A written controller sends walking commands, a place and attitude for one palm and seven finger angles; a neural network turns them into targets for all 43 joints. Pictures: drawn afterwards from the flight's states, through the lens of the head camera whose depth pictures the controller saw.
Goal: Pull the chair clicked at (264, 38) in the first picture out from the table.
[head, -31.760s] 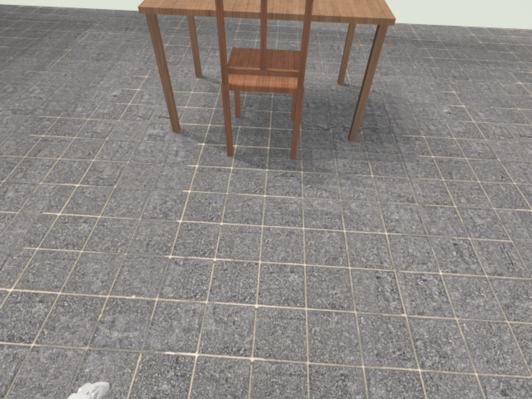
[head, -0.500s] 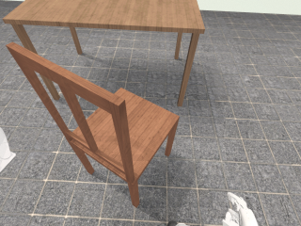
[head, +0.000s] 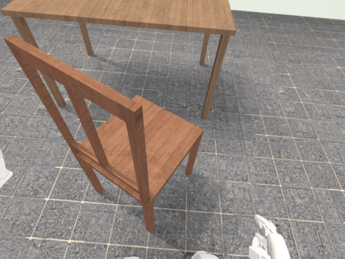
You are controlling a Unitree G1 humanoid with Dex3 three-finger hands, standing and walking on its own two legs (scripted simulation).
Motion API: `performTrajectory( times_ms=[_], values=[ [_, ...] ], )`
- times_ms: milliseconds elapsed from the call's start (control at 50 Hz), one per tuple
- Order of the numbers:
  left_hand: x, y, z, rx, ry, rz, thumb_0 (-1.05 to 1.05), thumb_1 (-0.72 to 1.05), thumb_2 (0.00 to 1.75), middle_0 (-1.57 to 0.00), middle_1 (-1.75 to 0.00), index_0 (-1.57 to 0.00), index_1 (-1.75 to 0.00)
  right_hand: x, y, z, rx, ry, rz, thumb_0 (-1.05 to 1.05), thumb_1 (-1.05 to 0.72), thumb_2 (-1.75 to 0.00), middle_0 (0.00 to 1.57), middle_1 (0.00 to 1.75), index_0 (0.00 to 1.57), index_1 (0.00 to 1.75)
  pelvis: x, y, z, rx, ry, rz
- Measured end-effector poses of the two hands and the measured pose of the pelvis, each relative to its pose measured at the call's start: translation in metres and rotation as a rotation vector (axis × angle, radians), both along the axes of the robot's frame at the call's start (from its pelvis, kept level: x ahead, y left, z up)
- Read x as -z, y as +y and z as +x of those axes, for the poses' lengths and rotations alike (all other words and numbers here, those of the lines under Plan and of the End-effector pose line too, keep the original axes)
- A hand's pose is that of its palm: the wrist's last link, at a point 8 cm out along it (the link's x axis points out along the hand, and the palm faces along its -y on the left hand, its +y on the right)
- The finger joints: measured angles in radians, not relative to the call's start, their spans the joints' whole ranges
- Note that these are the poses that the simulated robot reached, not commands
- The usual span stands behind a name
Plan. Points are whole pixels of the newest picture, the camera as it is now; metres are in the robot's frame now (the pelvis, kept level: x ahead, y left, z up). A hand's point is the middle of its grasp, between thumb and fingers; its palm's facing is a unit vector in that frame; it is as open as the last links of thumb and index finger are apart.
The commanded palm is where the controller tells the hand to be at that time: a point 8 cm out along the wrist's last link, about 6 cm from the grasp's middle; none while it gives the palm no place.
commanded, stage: step back with the hand held close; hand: left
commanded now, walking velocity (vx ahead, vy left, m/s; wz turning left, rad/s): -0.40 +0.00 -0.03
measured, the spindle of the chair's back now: (91, 133) +0.44 +0.26 -0.03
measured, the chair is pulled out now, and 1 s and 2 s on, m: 0.57 0.57 0.57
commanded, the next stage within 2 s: stop stepping back and stand still in 0.60 s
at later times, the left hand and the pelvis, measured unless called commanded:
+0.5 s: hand out of the picture +0.15 +0.25 +0.18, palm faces +0.37 -0.81 -0.47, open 7.5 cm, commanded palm +0.07 +0.31 +0.19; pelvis -0.06 +0.01 +0.01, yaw +2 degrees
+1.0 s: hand out of the picture +0.08 +0.28 +0.18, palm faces +0.38 -0.81 -0.44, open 7.5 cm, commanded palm +0.02 +0.32 +0.19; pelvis -0.13 +0.02 +0.01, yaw -2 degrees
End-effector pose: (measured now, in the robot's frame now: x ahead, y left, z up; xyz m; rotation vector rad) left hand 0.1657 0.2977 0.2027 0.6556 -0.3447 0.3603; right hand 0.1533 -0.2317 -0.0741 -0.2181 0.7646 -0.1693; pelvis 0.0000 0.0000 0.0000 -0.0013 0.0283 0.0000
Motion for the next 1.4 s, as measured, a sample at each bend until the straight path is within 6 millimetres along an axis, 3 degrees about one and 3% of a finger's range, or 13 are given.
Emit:
performTrajectory(
  times_ms=[140,220,320,440,520,660,760,860,1000,1100,1260,1400],
  values=[
    [-0.001,-0.011,-0.013,0.028,-0.018,-0.062,0.01,0.88,0.90,-0.21,-0.31,-0.21,-0.30,-0.002,-0.005,-0.005,-0.009,0.009,-0.004,0.01,-0.90,-0.90,0.20,0.30,0.21,0.30,-0.004,0.003,-0.011,-0.016,0.015,-0.002],
    [0.004,0.002,-0.022,0.015,0.027,-0.052,0.01,0.88,0.90,-0.21,-0.31,-0.21,-0.30,-0.006,-0.004,-0.017,0.017,0.020,-0.021,0.01,-0.90,-0.90,0.20,0.30,0.21,0.30,-0.006,0.008,-0.020,-0.016,0.010,-0.010],
    [0.003,0.014,-0.037,-0.046,0.024,-0.007,0.01,0.88,0.90,-0.21,-0.31,-0.21,-0.30,-0.003,0.001,-0.028,0.010,0.002,-0.009,0.01,-0.90,-0.90,0.20,0.30,0.20,0.30,-0.003,0.001,-0.024,-0.031,0.029,-0.022],
    [0.009,-0.003,-0.047,0.009,-0.003,-0.092,0.01,0.88,0.90,-0.21,-0.31,-0.21,-0.30,0.002,0.002,-0.041,-0.041,0.027,-0.022,0.01,-0.90,-0.90,0.20,0.30,0.21,0.30,-0.004,0.004,-0.047,-0.034,0.021,-0.032],
    [0.004,-0.005,-0.059,0.086,0.017,-0.067,0.01,0.88,0.90,-0.21,-0.31,-0.21,-0.30,-0.006,0.006,-0.055,-0.008,0.016,-0.029,0.01,-0.90,-0.90,0.20,0.30,0.21,0.30,-0.007,0.013,-0.061,-0.024,0.010,-0.021],
    [-0.009,0.016,-0.089,0.052,0.009,0.039,0.01,0.88,0.90,-0.21,-0.31,-0.21,-0.30,-0.011,0.016,-0.078,0.000,-0.070,-0.009,0.01,-0.90,-0.90,0.20,0.30,0.21,0.30,-0.004,0.012,-0.086,0.001,0.009,-0.042],
    [0.005,0.004,-0.110,0.029,0.004,-0.059,0.01,0.88,0.90,-0.21,-0.31,-0.21,-0.30,-0.002,0.014,-0.101,-0.038,-0.057,0.016,0.01,-0.90,-0.90,0.20,0.30,0.21,0.30,-0.002,0.006,-0.109,0.029,0.004,-0.056],
    [0.019,-0.008,-0.120,0.050,0.069,-0.177,0.01,0.88,0.90,-0.21,-0.31,-0.21,-0.30,-0.009,0.006,-0.136,-0.007,0.000,0.004,0.01,-0.90,-0.90,0.20,0.30,0.21,0.30,-0.012,0.009,-0.119,0.041,0.003,-0.004],
    [0.008,0.019,-0.125,0.039,0.041,-0.127,0.01,0.88,0.90,-0.21,-0.31,-0.21,-0.30,-0.020,0.003,-0.163,0.066,-0.015,-0.046,0.01,-0.90,-0.90,0.20,0.30,0.21,0.30,-0.014,0.021,-0.127,0.030,-0.021,-0.010],
    [0.003,0.030,-0.132,0.005,0.028,-0.119,0.01,0.88,0.90,-0.21,-0.31,-0.21,-0.30,-0.026,0.013,-0.166,0.060,-0.069,-0.025,0.01,-0.90,-0.90,0.20,0.30,0.20,0.30,-0.017,0.023,-0.132,0.031,-0.036,-0.013],
    [0.016,0.013,-0.141,-0.014,0.069,-0.171,0.01,0.88,0.90,-0.20,-0.31,-0.21,-0.30,-0.018,0.024,-0.158,-0.002,-0.074,0.028,0.01,-0.90,-0.90,0.20,0.30,0.21,0.30,-0.016,0.018,-0.134,0.025,-0.046,-0.018],
    [0.010,0.009,-0.134,-0.025,0.059,-0.164,0.01,0.88,0.90,-0.21,-0.31,-0.21,-0.30,-0.016,0.019,-0.146,-0.027,-0.044,0.023,0.01,-0.90,-0.90,0.20,0.31,0.21,0.30,-0.018,0.013,-0.128,0.028,-0.042,-0.027]
  ],
)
